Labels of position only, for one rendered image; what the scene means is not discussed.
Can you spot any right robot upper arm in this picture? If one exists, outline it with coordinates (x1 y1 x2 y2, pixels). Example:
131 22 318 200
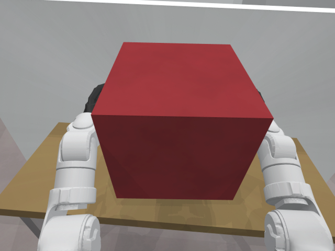
264 209 332 251

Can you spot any robot left forearm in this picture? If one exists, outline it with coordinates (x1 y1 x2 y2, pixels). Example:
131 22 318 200
37 112 100 251

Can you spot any left robot upper arm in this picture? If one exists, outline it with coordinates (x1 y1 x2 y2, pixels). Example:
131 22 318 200
39 214 101 251

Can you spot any table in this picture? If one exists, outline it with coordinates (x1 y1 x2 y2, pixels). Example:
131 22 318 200
0 122 335 244

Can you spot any robot left hand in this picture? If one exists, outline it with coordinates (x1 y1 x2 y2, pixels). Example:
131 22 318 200
84 83 105 113

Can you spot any carton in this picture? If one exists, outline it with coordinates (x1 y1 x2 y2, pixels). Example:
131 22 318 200
91 42 274 200

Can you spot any robot right forearm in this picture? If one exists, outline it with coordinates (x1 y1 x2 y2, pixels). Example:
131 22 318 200
257 120 333 251

